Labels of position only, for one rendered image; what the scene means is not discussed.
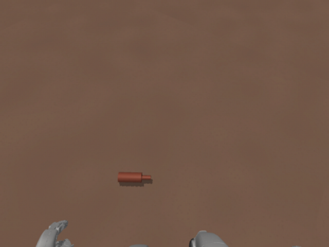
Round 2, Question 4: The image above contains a left robot hand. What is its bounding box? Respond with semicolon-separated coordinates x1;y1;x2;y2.
36;220;74;247

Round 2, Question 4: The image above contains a bottle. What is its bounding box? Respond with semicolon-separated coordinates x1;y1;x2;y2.
118;172;151;183

